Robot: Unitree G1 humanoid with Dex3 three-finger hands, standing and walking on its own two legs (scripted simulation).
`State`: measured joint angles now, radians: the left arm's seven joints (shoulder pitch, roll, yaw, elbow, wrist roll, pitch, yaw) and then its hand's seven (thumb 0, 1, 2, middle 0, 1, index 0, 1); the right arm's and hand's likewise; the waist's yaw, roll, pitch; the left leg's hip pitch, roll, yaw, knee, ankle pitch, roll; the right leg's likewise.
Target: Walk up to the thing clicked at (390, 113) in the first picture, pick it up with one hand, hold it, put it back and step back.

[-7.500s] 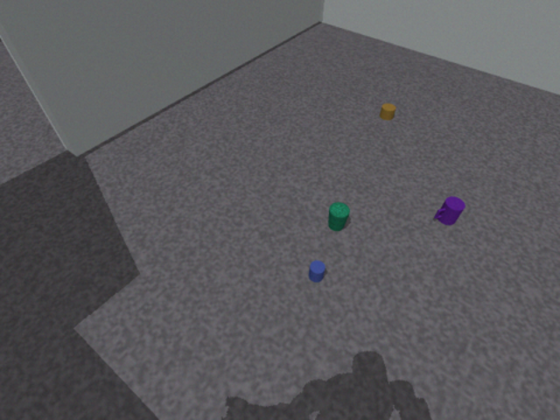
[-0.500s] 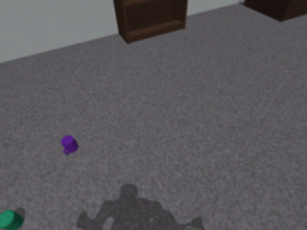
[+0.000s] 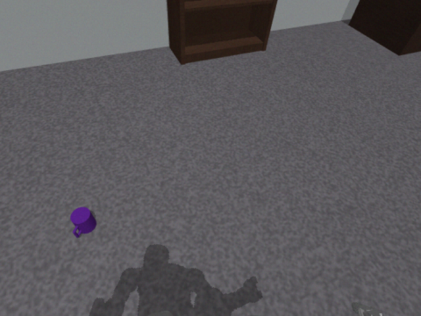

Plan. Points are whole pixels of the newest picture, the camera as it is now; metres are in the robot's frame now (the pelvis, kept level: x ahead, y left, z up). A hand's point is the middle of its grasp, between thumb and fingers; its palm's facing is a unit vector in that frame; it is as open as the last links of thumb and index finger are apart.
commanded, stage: walk up
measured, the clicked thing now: out of the picture +0.90 +1.38 -0.72
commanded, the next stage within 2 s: stand in 1.50 s
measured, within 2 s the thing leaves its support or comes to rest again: neither
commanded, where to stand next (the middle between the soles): +0.31 -0.01 m, yaw -1 degrees
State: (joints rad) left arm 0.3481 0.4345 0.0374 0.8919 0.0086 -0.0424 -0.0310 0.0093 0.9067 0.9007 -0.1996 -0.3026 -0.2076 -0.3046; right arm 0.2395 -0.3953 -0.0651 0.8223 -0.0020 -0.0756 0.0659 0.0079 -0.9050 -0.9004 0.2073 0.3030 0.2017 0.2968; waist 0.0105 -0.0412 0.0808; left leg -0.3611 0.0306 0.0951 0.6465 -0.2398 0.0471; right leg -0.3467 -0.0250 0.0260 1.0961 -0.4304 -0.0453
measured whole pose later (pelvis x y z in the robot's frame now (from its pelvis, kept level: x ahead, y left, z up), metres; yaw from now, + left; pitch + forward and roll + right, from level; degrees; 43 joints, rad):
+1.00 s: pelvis +0.26 +0.00 +0.00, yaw -1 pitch -2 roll -1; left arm 0.21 0.38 0.00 1.03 0.01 -0.01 -0.01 0.01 0.91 0.90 -0.20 -0.30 -0.21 -0.30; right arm 0.10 -0.36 0.00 0.97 0.01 -0.02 0.02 0.01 -0.90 -0.90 0.21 0.30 0.20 0.30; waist 0.01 -0.01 0.07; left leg -0.34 0.06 0.05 0.62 -0.24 -0.01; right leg -0.24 -0.03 -0.02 0.62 -0.34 0.03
